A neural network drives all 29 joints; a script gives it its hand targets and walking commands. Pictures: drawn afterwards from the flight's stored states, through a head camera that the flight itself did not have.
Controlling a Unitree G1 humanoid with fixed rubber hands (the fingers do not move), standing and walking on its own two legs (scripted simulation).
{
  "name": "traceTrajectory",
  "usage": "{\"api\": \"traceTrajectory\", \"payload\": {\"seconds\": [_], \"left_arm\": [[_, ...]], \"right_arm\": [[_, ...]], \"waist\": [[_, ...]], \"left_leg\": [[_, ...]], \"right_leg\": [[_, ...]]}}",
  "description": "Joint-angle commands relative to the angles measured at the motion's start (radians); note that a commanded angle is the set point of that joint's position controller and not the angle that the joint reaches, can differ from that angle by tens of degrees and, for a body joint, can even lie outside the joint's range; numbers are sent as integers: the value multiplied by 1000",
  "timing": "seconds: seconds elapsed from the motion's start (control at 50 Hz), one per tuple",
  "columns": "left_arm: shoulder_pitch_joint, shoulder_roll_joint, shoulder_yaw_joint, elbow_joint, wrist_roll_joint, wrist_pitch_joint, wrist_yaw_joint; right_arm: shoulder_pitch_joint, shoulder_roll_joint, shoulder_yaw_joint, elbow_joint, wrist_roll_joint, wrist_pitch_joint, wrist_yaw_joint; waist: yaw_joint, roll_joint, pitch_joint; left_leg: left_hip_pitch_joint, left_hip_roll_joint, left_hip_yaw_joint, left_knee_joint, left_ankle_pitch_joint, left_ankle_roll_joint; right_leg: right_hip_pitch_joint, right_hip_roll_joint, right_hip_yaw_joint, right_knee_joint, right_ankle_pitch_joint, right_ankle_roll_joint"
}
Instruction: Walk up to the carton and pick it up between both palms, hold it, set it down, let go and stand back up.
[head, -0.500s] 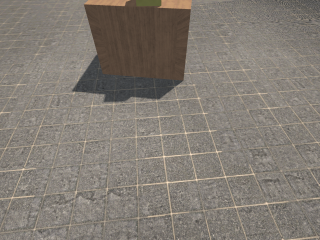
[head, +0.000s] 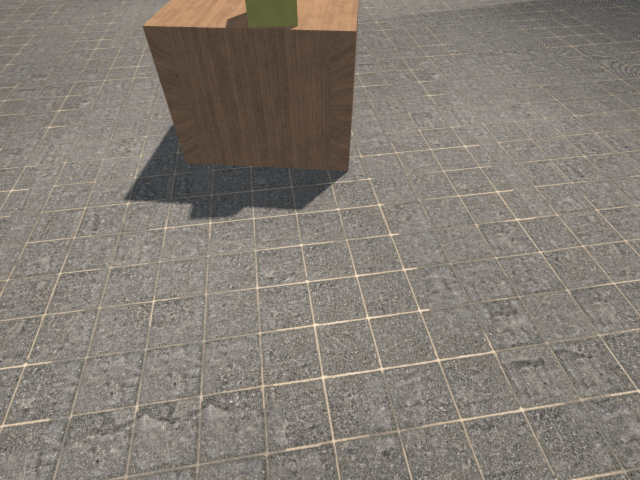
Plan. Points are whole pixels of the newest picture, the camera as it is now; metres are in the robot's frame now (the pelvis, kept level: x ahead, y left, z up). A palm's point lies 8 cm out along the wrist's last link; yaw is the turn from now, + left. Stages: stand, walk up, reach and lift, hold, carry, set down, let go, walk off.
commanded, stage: walk up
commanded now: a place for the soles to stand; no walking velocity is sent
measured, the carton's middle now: out of the picture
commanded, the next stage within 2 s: none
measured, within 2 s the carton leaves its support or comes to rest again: neither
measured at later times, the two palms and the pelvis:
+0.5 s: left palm out of the picture +0.06 +0.13 -0.13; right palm (519, 374) +0.30 -0.31 -0.14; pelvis +0.19 -0.07 -0.01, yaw +2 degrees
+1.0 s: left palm (218, 246) +0.58 +0.21 -0.11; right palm (478, 301) +0.44 -0.29 -0.13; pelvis +0.48 -0.04 -0.01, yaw +0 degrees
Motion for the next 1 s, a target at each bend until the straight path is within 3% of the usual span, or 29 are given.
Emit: {"api": "traceTrajectory", "payload": {"seconds": [0.0,0.08,0.12,0.14,0.16,0.18,0.2,0.22,0.24,0.26,0.3,0.32,0.38,0.46,0.54,0.56,0.6,0.62,0.64,0.66,0.68,0.7,0.72,0.74,0.78,0.8,0.84,0.88,0.98], "left_arm": [[-82,88,29,-156,-5,-42,-32],[51,74,39,-162,-17,-32,-30],[202,86,51,-129,-20,-31,-14],[289,114,67,-97,-20,-31,-2],[352,151,81,-87,-16,-31,11],[421,202,80,-90,-5,-31,24],[313,172,35,-128,-30,-30,32],[269,277,56,-157,-55,-36,39],[189,294,59,-179,-73,-48,38],[122,271,46,-185,-66,-66,33],[82,195,23,-198,-32,-93,26],[112,150,9,-176,-30,-101,22],[196,135,5,-130,-28,-113,10],[258,128,5,-135,-19,-117,2],[297,162,8,-141,-3,-106,12],[294,169,8,-144,2,-98,15],[285,183,10,-142,6,-82,17],[300,197,11,-140,7,-70,15],[340,194,8,-139,5,-60,12],[428,140,-10,-155,-15,-51,5],[448,151,-11,-196,-48,-39,-2],[317,220,8,-235,-48,-38,-4],[190,212,9,-274,-48,-51,-12],[132,180,0,-292,-48,-61,-16],[118,139,-8,-309,-35,-67,-16],[116,126,-7,-302,-22,-64,-20],[121,100,-5,-297,-14,-50,-33],[95,92,-2,-307,-12,-39,-45],[-97,105,-17,-366,-10,-42,-57]], "right_arm": [[75,-176,-30,2,-10,-20,-8],[-80,-206,-37,-40,-17,-12,9],[-140,-237,-35,-60,-25,5,24],[-115,-225,-28,-66,-33,13,31],[-76,-185,-11,-75,-33,18,40],[-78,-76,22,-125,-20,12,50],[-26,-82,13,-157,-12,5,56],[4,-123,20,-176,0,4,62],[-71,-168,17,-205,-8,-1,63],[-73,-193,10,-201,-13,-7,64],[-55,-205,9,-178,1,-8,69],[-54,-191,12,-186,7,-5,73],[-84,-158,23,-213,-2,9,81],[-256,-138,39,-280,-10,6,77],[-354,-115,48,-319,-18,-13,73],[-327,-122,42,-312,-25,-13,68],[-174,-160,15,-275,-35,-19,58],[-59,-173,3,-242,-42,-23,47],[103,-215,-20,-205,-51,-24,34],[225,-305,-50,-211,-44,-23,26],[200,-354,-65,-241,9,-19,15],[145,-327,-65,-265,43,-12,-1],[102,-299,-51,-276,41,-12,-8],[77,-285,-45,-274,20,-19,-13],[21,-211,-24,-278,12,-40,1],[38,-167,-13,-259,6,-50,15],[52,-141,-4,-253,8,-67,29],[52,-149,-5,-250,15,-75,34],[102,-196,-10,-235,7,-76,45]], "waist": [[-4,146,148],[103,196,127],[173,105,143],[194,-1,131],[215,-164,122],[223,-376,138],[119,-188,260],[76,-233,261],[58,-186,332],[36,-160,363],[16,-96,351],[7,-98,352],[-2,-116,315],[40,-90,246],[82,-106,189],[73,-107,181],[9,-71,132],[-32,-4,55],[-78,36,-84],[-97,202,-233],[-98,231,-303],[-87,110,-222],[-76,56,-110],[-64,45,-52],[-1,54,35],[12,42,35],[44,28,67],[59,52,129],[14,94,209]], "left_leg": [[29,320,-414,-352,-374,126],[-268,185,-179,-268,-332,65],[-464,127,-112,-105,-444,57],[-510,86,-95,54,-513,44],[-568,35,-42,327,-512,28],[-679,-72,-40,764,-339,-21],[-719,-62,-199,823,-206,-26],[-775,21,-164,865,-151,-25],[-797,57,-153,917,-85,-48],[-777,79,-143,903,-11,-63],[-647,98,-135,752,87,-79],[-574,97,-118,714,127,-83],[-522,62,-47,633,248,-86],[-515,59,42,379,397,-83],[-364,43,91,132,474,-49],[-321,40,84,97,467,-41],[-184,11,83,55,364,-9],[-35,-11,80,20,337,3],[231,31,1,96,247,19],[443,263,-373,99,36,98],[549,407,-863,-148,-306,206],[448,414,-940,-286,-472,168],[353,380,-799,-296,-338,127],[290,378,-653,-253,-105,116],[78,322,-376,-238,147,102],[23,293,-295,-225,229,90],[-49,268,-214,-238,279,92],[-127,251,-149,-287,194,108],[-153,212,-45,-313,22,99]], "right_leg": [[-265,-78,55,92,57,16],[129,-34,-34,-26,155,3],[384,4,-105,-127,234,0],[459,27,-120,-146,188,7],[483,-19,-46,-199,83,12],[395,-251,404,-395,-333,-5],[268,-379,709,-585,-532,-12],[266,-482,915,-751,-725,-85],[179,-498,933,-813,-736,-120],[157,-466,779,-766,-618,-129],[95,-333,435,-658,-233,-99],[30,-279,337,-654,-111,-82],[38,-207,170,-646,119,-90],[180,-171,38,-588,463,-107],[291,-220,18,-584,517,-130],[322,-240,23,-567,519,-133],[353,-228,5,-383,586,-138],[342,-190,-34,-198,598,-130],[206,-137,-64,54,470,-114],[-12,-27,-77,388,151,-77],[-242,58,2,579,-21,-49],[-282,7,116,627,50,-58],[-297,-20,151,644,107,-67],[-313,-38,140,628,126,-67],[-221,-88,139,503,163,-59],[-171,-84,131,468,153,-57],[-177,-77,109,427,186,-45],[-205,-85,92,351,257,-28],[-205,-95,18,13,464,-5]]}}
